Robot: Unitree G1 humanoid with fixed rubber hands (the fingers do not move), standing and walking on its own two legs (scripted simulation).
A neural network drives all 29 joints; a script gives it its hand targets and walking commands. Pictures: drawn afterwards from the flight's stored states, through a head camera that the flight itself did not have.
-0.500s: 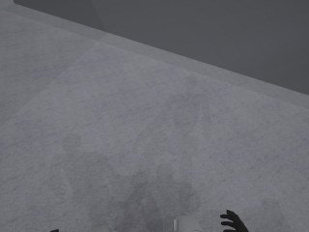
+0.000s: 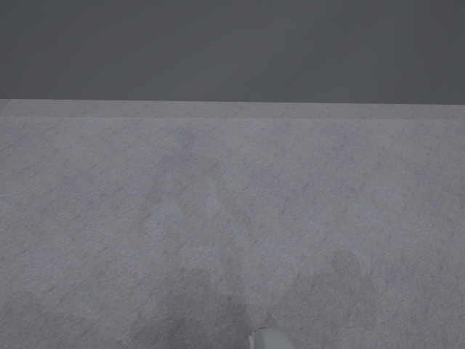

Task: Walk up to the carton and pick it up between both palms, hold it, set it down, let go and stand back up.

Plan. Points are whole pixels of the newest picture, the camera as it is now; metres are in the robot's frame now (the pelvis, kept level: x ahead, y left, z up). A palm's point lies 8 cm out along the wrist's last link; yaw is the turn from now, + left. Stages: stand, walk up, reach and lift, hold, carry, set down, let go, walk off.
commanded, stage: walk up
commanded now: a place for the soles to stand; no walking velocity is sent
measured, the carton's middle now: out of the picture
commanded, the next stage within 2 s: none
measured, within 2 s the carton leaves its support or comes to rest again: neither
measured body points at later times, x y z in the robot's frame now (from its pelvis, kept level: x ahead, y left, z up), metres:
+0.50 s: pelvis -0.03 -0.11 -0.01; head -0.03 -0.13 +0.44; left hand +0.18 +0.07 -0.13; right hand -0.08 -0.40 -0.14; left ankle +0.09 -0.04 -0.72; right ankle -0.02 -0.23 -0.72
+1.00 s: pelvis -0.05 -0.28 -0.01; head -0.07 -0.32 +0.43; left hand +0.23 -0.23 -0.12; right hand -0.24 -0.49 -0.16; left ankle +0.10 -0.24 -0.68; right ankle -0.10 -0.35 -0.72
